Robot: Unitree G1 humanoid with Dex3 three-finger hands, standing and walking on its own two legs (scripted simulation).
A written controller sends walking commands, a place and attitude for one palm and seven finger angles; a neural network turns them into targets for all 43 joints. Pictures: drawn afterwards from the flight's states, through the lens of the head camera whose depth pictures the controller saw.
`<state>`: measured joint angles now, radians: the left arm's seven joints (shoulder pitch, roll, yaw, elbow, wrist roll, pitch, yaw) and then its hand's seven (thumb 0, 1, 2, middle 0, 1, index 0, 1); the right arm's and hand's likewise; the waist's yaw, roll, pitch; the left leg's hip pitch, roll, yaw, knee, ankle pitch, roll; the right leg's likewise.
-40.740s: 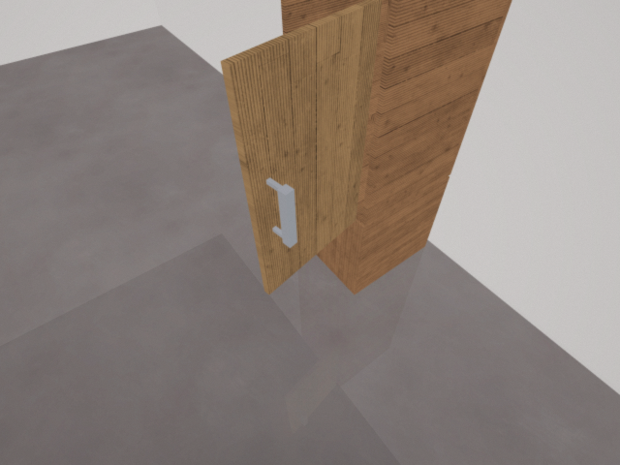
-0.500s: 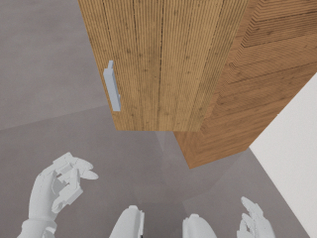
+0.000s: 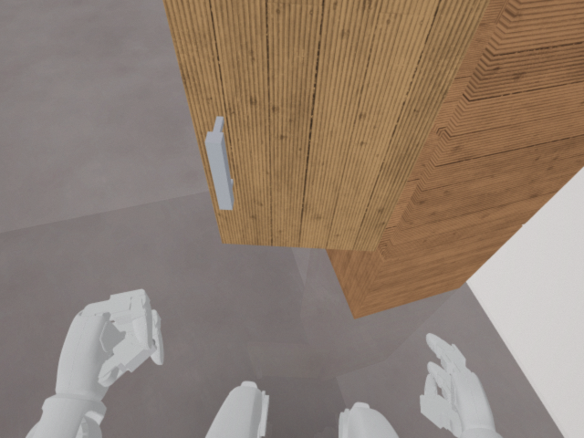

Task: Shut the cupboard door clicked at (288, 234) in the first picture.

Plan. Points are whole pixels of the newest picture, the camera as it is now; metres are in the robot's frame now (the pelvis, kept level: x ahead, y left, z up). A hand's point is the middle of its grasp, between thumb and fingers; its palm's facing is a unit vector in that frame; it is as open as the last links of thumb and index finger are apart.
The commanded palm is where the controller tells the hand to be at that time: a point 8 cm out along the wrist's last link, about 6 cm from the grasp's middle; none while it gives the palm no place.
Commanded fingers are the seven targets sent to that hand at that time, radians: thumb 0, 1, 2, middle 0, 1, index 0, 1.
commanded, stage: raise the hand and make a fist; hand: left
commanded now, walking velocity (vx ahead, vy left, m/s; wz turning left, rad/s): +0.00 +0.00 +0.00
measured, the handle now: (223, 165) +0.50 +0.16 +0.05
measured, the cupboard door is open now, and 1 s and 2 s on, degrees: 71 71 71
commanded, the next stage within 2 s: bring the fist close to the handle in 0.52 s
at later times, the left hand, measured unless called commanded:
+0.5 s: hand (167, 339) +0.22 +0.17 +0.06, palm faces +0.04 -1.00 -0.04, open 3.2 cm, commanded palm +0.20 +0.22 +0.06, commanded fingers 0.00 0.90 0.90 -1.30 -1.50 -1.30 -1.50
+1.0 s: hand (195, 288) +0.28 +0.15 +0.06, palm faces -0.01 -1.00 -0.01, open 3.2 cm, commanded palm +0.27 +0.20 +0.06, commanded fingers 0.00 0.90 0.90 -1.30 -1.50 -1.30 -1.50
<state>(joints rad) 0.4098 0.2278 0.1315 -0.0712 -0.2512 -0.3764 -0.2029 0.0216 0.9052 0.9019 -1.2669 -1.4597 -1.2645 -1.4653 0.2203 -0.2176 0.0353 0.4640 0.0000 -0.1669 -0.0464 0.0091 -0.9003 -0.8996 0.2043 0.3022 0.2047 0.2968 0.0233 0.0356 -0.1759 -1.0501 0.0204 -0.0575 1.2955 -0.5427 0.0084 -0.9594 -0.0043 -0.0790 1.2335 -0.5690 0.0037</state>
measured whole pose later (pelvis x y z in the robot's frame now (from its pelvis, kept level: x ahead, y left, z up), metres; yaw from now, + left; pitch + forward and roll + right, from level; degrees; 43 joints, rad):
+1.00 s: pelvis +0.00 -0.01 +0.00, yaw +0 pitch +17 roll -3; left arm 0.11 0.21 0.10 0.13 -0.23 -0.35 -0.16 0.02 0.90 0.90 -1.30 -1.50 -1.30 -1.50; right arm 0.24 -0.24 0.02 0.52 0.01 -0.14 -0.05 0.01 -0.90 -0.90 0.20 0.30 0.20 0.30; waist 0.00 0.04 -0.17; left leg -1.04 0.03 -0.04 1.27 -0.53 0.00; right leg -0.97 0.00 -0.06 1.23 -0.56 -0.01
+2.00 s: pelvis +0.00 -0.02 +0.01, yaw -1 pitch +19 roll -1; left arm -0.34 0.19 0.17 0.66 -0.15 -0.51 -0.07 0.02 0.91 0.90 -1.30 -1.50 -1.30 -1.50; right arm 0.29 -0.25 -0.01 0.63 0.00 -0.03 -0.02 0.01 -0.90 -0.90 0.20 0.30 0.20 0.30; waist -0.04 0.03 -0.16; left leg -1.02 0.03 -0.01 1.18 -0.49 -0.01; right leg -0.98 0.01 -0.03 1.18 -0.53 -0.02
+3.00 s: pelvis -0.02 +0.00 -0.02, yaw -2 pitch +25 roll -3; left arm -0.94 0.43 0.28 1.18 -0.11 -0.43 -0.27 0.02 0.90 0.90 -1.31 -1.50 -1.31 -1.50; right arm 0.35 -0.27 0.02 0.66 0.00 -0.03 0.00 0.00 -0.90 -0.90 0.20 0.30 0.20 0.30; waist -0.16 0.04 -0.15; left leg -1.26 0.04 -0.03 1.32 -0.50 0.01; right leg -1.20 0.01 -0.04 1.28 -0.52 0.01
